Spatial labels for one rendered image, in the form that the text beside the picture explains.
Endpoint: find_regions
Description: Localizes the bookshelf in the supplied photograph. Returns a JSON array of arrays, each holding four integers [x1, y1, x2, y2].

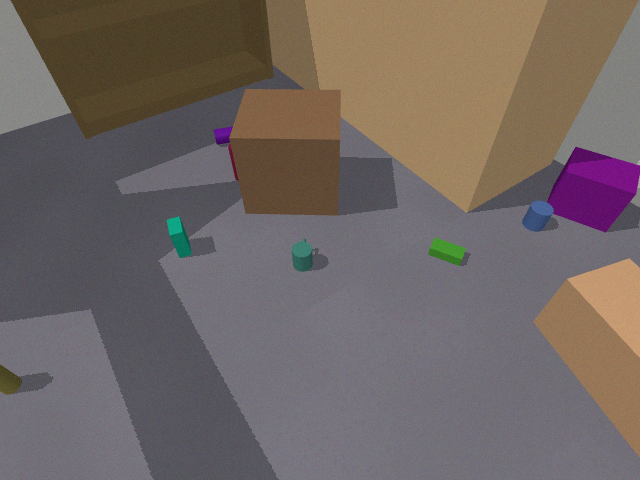
[[11, 0, 274, 139]]

